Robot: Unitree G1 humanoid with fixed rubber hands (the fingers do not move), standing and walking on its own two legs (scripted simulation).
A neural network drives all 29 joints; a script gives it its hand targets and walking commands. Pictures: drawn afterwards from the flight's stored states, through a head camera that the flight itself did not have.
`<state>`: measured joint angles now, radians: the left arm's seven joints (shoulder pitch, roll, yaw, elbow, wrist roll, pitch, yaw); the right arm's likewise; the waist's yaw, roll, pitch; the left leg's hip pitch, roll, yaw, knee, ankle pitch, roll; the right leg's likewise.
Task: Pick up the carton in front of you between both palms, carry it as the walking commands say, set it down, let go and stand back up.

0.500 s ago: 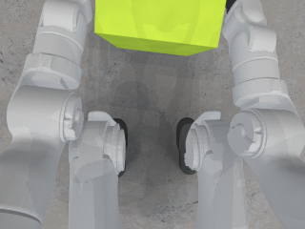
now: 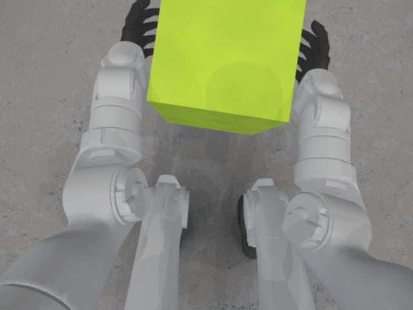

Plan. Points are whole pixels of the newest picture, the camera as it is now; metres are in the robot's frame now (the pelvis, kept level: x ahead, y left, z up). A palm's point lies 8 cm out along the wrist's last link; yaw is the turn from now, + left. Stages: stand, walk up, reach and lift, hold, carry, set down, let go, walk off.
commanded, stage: reach and lift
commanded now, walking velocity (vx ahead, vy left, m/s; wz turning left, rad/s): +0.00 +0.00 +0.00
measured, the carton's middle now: (220, 72) +0.52 +0.01 -0.13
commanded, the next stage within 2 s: none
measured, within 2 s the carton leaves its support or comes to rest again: neither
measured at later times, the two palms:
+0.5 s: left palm (91, 23) +0.47 +0.16 +0.09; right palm (381, 47) +0.47 -0.14 +0.10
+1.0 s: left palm out of the picture +0.42 +0.16 +0.25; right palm out of the picture +0.42 -0.14 +0.25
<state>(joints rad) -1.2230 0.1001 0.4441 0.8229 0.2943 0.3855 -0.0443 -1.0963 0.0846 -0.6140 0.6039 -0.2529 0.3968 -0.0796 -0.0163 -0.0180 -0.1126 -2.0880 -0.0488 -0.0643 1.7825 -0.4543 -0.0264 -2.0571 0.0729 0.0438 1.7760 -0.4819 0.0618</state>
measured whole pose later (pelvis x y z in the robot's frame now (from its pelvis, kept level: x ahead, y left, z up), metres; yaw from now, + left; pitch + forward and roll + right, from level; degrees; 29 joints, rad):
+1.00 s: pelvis +0.09 +0.00 +0.26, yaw +2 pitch +14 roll +0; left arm -0.40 -0.15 0.34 0.48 0.26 0.42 -0.01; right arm -0.38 0.17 -0.37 0.47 -0.24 0.41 -0.02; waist 0.00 -0.01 -0.14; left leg -0.72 -0.02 -0.06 0.79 -0.32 -0.01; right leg -0.71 0.03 0.07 0.80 -0.34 0.01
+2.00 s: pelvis +0.11 +0.00 +0.30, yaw +2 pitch -5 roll +0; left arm -0.28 -0.16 0.24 0.30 0.30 0.66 -0.02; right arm -0.29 0.16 -0.26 0.31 -0.30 0.65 0.02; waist 0.01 -0.01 0.03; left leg -0.09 -0.01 -0.06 0.37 -0.18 -0.01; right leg -0.08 0.01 0.08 0.37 -0.20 0.01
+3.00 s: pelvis +0.10 +0.00 +0.30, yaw +2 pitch -8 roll +0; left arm -0.29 -0.16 0.23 0.23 0.29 0.76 -0.02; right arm -0.30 0.16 -0.25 0.24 -0.30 0.75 0.02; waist 0.00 -0.01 0.04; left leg -0.04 -0.02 -0.06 0.35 -0.17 -0.01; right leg -0.03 0.01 0.08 0.36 -0.19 0.01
